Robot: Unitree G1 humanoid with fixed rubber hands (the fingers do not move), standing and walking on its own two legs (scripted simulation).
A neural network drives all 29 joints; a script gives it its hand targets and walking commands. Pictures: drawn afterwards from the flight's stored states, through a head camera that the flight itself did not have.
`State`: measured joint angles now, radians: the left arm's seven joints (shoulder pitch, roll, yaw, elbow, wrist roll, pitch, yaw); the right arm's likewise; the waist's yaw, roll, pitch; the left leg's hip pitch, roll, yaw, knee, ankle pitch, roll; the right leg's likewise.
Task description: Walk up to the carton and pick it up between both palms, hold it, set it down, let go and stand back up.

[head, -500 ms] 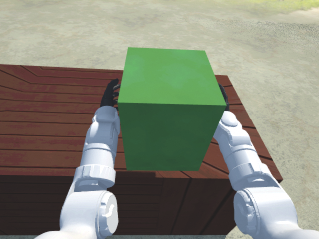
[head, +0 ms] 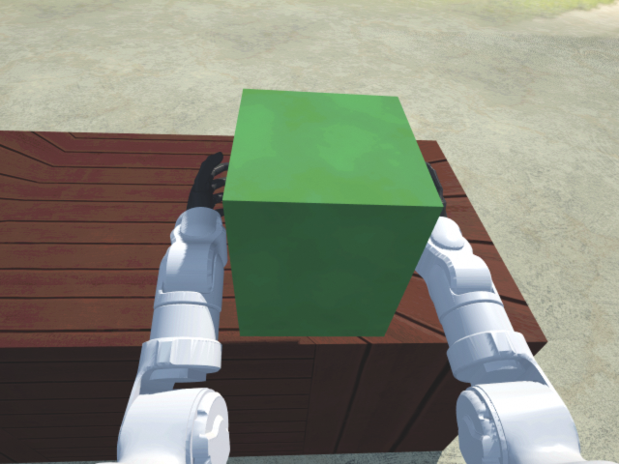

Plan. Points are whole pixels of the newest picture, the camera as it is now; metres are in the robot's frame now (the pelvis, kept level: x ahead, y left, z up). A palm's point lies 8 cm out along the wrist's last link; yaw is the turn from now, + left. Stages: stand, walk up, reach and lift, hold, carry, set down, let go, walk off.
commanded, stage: reach and lift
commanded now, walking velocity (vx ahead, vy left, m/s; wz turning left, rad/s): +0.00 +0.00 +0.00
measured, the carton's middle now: (317, 219) +0.38 +0.00 +0.14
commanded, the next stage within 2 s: hold in 0.72 s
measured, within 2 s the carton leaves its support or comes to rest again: neither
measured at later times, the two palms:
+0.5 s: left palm (198, 206) +0.38 +0.15 +0.17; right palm (427, 208) +0.37 -0.14 +0.17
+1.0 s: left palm (192, 198) +0.36 +0.15 +0.19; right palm (431, 203) +0.37 -0.14 +0.19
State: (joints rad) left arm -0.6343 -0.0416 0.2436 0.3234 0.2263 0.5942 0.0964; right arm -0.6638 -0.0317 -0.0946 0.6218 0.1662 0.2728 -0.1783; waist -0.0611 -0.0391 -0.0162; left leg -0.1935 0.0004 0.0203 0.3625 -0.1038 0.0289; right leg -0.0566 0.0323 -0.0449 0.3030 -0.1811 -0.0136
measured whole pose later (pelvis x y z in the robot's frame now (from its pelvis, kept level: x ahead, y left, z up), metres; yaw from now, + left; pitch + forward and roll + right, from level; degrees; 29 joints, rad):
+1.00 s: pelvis +0.00 +0.00 +0.00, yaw +0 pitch -7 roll -1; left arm -0.64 -0.05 0.27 0.15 0.28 0.75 0.06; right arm -0.69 -0.03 -0.07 0.54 0.20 0.36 -0.19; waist -0.07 -0.05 0.00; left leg -0.13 0.00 0.02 0.34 -0.10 0.03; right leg 0.00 0.03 -0.04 0.30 -0.18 -0.02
